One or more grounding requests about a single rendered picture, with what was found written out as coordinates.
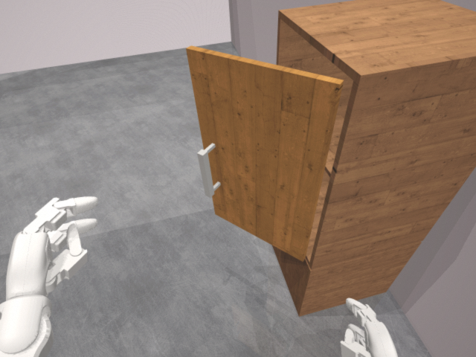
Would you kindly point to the robot left forearm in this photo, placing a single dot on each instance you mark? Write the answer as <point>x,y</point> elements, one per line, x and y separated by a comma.
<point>25,328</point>

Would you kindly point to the robot right hand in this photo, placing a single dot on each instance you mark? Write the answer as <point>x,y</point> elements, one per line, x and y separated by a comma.
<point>373,341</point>

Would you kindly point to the handle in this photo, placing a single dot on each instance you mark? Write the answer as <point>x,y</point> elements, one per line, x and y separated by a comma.
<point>205,171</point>

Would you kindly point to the cupboard door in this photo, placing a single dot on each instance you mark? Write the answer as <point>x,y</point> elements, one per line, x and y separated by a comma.
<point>272,127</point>

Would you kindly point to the robot left hand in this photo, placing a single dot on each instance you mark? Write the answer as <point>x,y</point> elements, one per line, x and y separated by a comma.
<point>31,252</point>

